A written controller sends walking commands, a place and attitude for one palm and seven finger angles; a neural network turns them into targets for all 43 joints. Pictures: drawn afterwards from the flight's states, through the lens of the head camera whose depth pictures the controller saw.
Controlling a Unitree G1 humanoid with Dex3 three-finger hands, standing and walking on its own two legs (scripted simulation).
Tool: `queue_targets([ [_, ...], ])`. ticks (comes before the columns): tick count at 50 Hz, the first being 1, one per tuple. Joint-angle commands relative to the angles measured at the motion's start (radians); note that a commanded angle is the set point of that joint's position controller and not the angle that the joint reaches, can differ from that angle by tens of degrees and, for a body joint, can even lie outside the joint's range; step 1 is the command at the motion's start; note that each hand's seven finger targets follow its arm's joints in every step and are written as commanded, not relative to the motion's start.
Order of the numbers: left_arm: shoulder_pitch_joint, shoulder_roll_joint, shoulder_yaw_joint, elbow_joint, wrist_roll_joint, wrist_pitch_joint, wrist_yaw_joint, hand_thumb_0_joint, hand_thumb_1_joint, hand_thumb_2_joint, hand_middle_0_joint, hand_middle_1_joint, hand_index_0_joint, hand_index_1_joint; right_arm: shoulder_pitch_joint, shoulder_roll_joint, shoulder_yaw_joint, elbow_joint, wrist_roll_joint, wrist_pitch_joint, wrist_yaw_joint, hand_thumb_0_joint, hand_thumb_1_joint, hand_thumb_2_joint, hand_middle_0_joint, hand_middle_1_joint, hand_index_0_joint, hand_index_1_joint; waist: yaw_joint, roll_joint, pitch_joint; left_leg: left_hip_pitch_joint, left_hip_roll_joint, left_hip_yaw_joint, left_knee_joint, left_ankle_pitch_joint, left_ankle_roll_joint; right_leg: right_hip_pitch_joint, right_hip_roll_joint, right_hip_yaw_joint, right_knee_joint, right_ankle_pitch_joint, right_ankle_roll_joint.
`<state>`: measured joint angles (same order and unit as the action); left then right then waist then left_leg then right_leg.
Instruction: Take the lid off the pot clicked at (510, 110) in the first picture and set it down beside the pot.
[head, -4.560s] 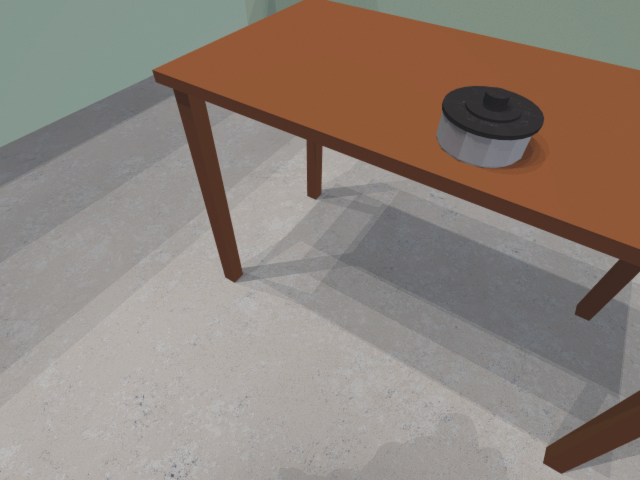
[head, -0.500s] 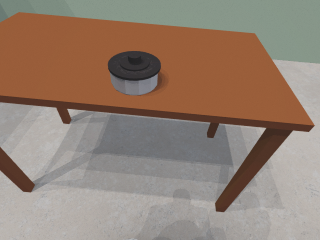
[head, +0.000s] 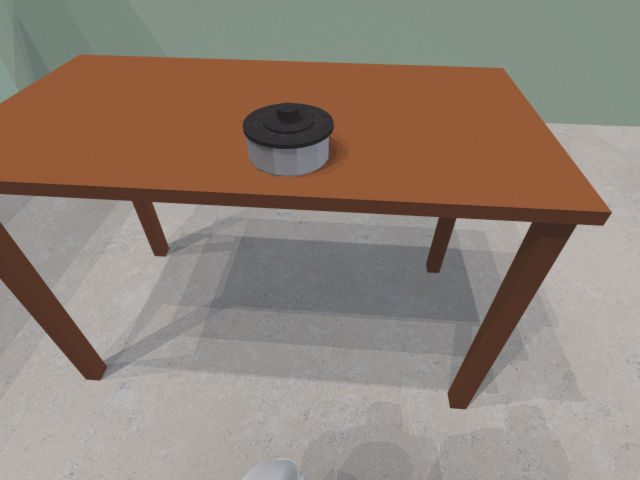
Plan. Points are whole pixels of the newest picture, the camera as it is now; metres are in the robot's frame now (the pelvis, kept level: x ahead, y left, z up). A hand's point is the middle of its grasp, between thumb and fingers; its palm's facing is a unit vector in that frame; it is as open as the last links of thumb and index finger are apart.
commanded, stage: look again from close up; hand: left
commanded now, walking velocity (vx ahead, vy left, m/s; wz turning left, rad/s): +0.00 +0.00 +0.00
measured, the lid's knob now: (287, 111) +0.70 +0.10 +0.16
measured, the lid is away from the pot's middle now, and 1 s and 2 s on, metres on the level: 0.00 0.00 0.00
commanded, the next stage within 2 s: shuffle to correct the standing spot in 0.72 s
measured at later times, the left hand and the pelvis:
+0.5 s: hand out of the picture -0.04 +0.19 -0.17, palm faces +0.04 -0.98 -0.19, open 7.4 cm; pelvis -0.05 +0.02 +0.00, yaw -1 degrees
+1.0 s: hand out of the picture -0.03 +0.18 -0.17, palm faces +0.04 -0.99 -0.15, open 7.4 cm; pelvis -0.01 +0.03 +0.00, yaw -2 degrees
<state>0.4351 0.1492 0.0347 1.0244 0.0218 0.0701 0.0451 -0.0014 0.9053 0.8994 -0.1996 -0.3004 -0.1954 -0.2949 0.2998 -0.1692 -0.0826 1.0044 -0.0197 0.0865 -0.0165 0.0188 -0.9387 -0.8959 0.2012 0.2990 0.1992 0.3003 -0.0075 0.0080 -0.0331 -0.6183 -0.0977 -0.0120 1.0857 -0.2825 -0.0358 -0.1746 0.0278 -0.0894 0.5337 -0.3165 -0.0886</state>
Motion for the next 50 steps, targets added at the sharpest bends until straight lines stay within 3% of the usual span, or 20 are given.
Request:
queue_targets([
  [1,-0.110,0.122,0.018,-0.117,-0.001,-0.103,0.010,0.000,0.900,0.900,-0.200,-0.300,-0.200,-0.300,0.085,-0.047,0.005,-0.037,0.008,-0.060,0.013,0.000,-0.900,-0.900,0.200,0.300,0.200,0.300,-0.041,-0.044,0.177,0.079,0.084,0.005,-0.081,-0.025,0.014,-0.129,-0.232,0.296,-0.327,-0.087,-0.098],
  [2,-0.069,0.135,0.024,-0.097,0.004,-0.095,0.004,0.000,0.900,0.900,-0.200,-0.300,-0.200,-0.300,0.049,-0.034,0.009,-0.042,0.009,-0.062,0.011,0.000,-0.900,-0.900,0.200,0.300,0.200,0.300,-0.010,-0.025,0.193,0.104,0.085,0.031,-0.190,-0.070,0.013,-0.104,-0.243,0.283,-0.318,-0.100,-0.105],
  [4,-0.001,0.154,0.025,-0.074,0.007,-0.082,-0.009,0.000,0.900,0.900,-0.200,-0.300,-0.200,-0.300,0.022,-0.007,0.027,-0.051,0.010,-0.075,0.006,0.000,-0.900,-0.900,0.200,0.300,0.200,0.300,0.035,-0.110,0.151,0.201,0.071,0.065,-0.402,-0.121,0.023,-0.073,-0.222,0.287,-0.302,-0.142,-0.091],
  [5,0.009,0.154,0.023,-0.067,0.007,-0.076,-0.012,0.000,0.900,0.900,-0.200,-0.300,-0.200,-0.300,0.039,-0.006,0.034,-0.047,0.011,-0.080,0.004,0.000,-0.900,-0.900,0.200,0.300,0.200,0.300,0.041,-0.149,0.137,0.265,0.066,0.068,-0.499,-0.119,0.034,-0.080,-0.213,0.288,-0.289,-0.154,-0.078],
  [7,-0.005,0.148,0.020,-0.060,0.000,-0.070,-0.014,0.000,0.900,0.900,-0.200,-0.300,-0.200,-0.300,0.090,0.006,0.045,-0.021,0.013,-0.090,-0.003,0.000,-0.900,-0.900,0.200,0.300,0.200,0.300,0.023,-0.190,0.134,0.430,0.061,0.074,-0.711,-0.009,0.046,-0.156,-0.159,0.245,-0.239,-0.192,-0.016],
  [9,-0.014,0.118,0.015,-0.063,-0.009,-0.067,-0.016,0.000,0.900,0.900,-0.200,-0.300,-0.200,-0.300,0.130,-0.031,0.050,0.007,0.007,-0.104,-0.013,0.000,-0.900,-0.900,0.200,0.300,0.200,0.300,0.013,-0.018,0.093,0.506,0.144,-0.034,-0.791,0.018,0.076,-0.203,-0.108,0.194,-0.110,-0.124,0.027],
  [10,-0.011,0.096,0.011,-0.067,-0.014,-0.069,-0.020,0.000,0.900,0.900,-0.200,-0.300,-0.200,-0.300,0.123,-0.057,0.047,0.013,0.002,-0.106,-0.016,0.000,-0.900,-0.900,0.200,0.300,0.200,0.300,0.022,0.093,0.088,0.471,0.229,-0.139,-0.809,-0.022,0.105,-0.212,-0.080,0.152,-0.059,-0.078,0.044],
  [11,-0.016,0.084,0.008,-0.075,-0.014,-0.074,-0.022,0.000,0.900,0.900,-0.200,-0.300,-0.200,-0.300,0.128,-0.081,0.046,0.013,-0.003,-0.107,-0.017,0.000,-0.900,-0.900,0.200,0.300,0.200,0.300,0.020,0.136,0.063,0.415,0.289,-0.188,-0.824,-0.009,0.126,-0.169,-0.070,0.110,-0.012,-0.032,0.051],
  [12,-0.042,0.085,0.008,-0.069,-0.015,-0.067,-0.022,0.000,0.900,0.900,-0.200,-0.300,-0.200,-0.300,0.092,-0.074,0.047,0.021,0.000,-0.107,-0.020,0.000,-0.900,-0.900,0.200,0.300,0.200,0.300,0.033,0.204,0.078,0.309,0.303,-0.238,-0.882,-0.151,0.146,-0.125,-0.067,0.088,0.005,-0.047,0.066],
  [13,-0.071,0.097,0.006,-0.054,-0.009,-0.064,-0.023,0.000,0.900,0.900,-0.200,-0.300,-0.200,-0.300,0.062,-0.056,0.053,0.026,0.002,-0.108,-0.022,0.000,-0.900,-0.900,0.200,0.300,0.200,0.300,0.035,0.201,0.121,0.234,0.287,-0.225,-0.902,-0.186,0.142,-0.070,-0.077,0.087,-0.001,0.002,0.065],
  [15,-0.038,0.091,0.001,-0.032,-0.009,-0.074,-0.028,0.000,0.900,0.900,-0.200,-0.300,-0.200,-0.300,0.059,-0.045,0.059,0.029,0.005,-0.109,-0.022,0.000,-0.900,-0.900,0.200,0.300,0.200,0.300,0.049,0.086,0.115,0.215,0.225,-0.152,-0.833,-0.139,0.110,0.002,-0.087,0.126,-0.090,0.082,0.060],
  [17,-0.037,0.103,0.001,-0.009,-0.014,-0.081,-0.027,0.000,0.900,0.900,-0.200,-0.300,-0.200,-0.300,0.097,-0.025,0.061,0.044,0.008,-0.108,-0.022,0.000,-0.900,-0.900,0.200,0.300,0.200,0.300,0.032,-0.030,0.089,0.261,0.173,-0.087,-0.767,-0.079,0.087,0.009,-0.115,0.168,-0.164,0.036,0.047],
  [20,-0.065,0.105,0.002,-0.007,-0.016,-0.081,-0.022,0.000,0.900,0.900,-0.200,-0.300,-0.200,-0.300,0.141,-0.007,0.064,0.075,0.003,-0.096,-0.020,0.000,-0.900,-0.900,0.200,0.300,0.200,0.300,0.008,-0.072,0.134,0.306,0.139,-0.036,-0.706,-0.069,0.072,-0.098,-0.145,0.211,-0.226,-0.109,0.030],
  [22,-0.085,0.105,0.003,-0.012,-0.015,-0.079,-0.019,0.000,0.900,0.900,-0.200,-0.300,-0.200,-0.300,0.166,0.004,0.065,0.086,0.003,-0.093,-0.018,0.000,-0.900,-0.900,0.200,0.300,0.200,0.300,-0.003,-0.058,0.151,0.314,0.143,-0.040,-0.713,-0.090,0.072,-0.140,-0.135,0.199,-0.229,-0.146,0.033],
  [27,-0.071,0.090,0.005,-0.006,-0.014,-0.079,-0.019,0.000,0.900,0.900,-0.200,-0.300,-0.200,-0.300,0.154,0.005,0.065,0.090,0.002,-0.099,-0.019,0.000,-0.900,-0.900,0.200,0.300,0.200,0.300,0.010,-0.003,0.151,0.282,0.159,-0.067,-0.743,-0.116,0.079,-0.120,-0.117,0.174,-0.195,-0.101,0.041],
  [30,-0.065,0.078,0.003,0.001,-0.014,-0.084,-0.019,0.000,0.900,0.900,-0.200,-0.300,-0.200,-0.300,0.146,0.006,0.068,0.091,0.003,-0.109,-0.021,0.000,-0.900,-0.900,0.200,0.300,0.200,0.300,0.014,0.018,0.137,0.280,0.173,-0.077,-0.758,-0.070,0.084,-0.088,-0.115,0.163,-0.165,-0.006,0.041],
  [41,-0.048,0.064,-0.007,0.037,-0.015,-0.098,-0.015,0.000,0.900,0.900,-0.200,-0.300,-0.200,-0.300,0.140,0.004,0.074,0.113,0.010,-0.122,-0.028,0.000,-0.900,-0.900,0.200,0.300,0.200,0.300,0.012,0.001,0.067,0.372,0.181,-0.054,-0.728,0.120,0.078,-0.029,-0.130,0.154,-0.150,0.161,0.037],
  [44,-0.048,0.069,0.003,0.031,-0.006,-0.089,-0.025,0.000,0.900,0.900,-0.200,-0.300,-0.200,-0.300,0.158,-0.013,0.065,0.111,-0.001,-0.116,-0.024,0.000,-0.900,-0.900,0.200,0.300,0.200,0.300,0.007,0.004,0.108,0.338,0.181,-0.063,-0.752,-0.168,0.096,-0.083,-0.110,0.153,-0.137,-0.127,0.025],
  [47,-0.044,0.071,0.012,0.016,0.000,-0.088,-0.037,0.000,0.900,0.900,-0.200,-0.300,-0.200,-0.300,0.158,-0.027,0.053,0.096,-0.003,-0.116,-0.019,0.000,-0.900,-0.900,0.200,0.300,0.200,0.300,0.006,0.051,0.159,0.315,0.209,-0.117,-0.784,-0.316,0.125,-0.151,-0.086,0.131,-0.088,-0.210,0.019],
  [50,-0.028,0.059,0.017,0.004,0.003,-0.100,-0.046,0.000,0.900,0.900,-0.200,-0.300,-0.200,-0.300,0.161,-0.039,0.045,0.082,-0.004,-0.125,-0.017,0.000,-0.900,-0.900,0.200,0.300,0.200,0.300,0.014,0.055,0.196,0.280,0.237,-0.156,-0.767,-0.328,0.153,-0.158,-0.078,0.129,-0.027,-0.168,0.009],
])
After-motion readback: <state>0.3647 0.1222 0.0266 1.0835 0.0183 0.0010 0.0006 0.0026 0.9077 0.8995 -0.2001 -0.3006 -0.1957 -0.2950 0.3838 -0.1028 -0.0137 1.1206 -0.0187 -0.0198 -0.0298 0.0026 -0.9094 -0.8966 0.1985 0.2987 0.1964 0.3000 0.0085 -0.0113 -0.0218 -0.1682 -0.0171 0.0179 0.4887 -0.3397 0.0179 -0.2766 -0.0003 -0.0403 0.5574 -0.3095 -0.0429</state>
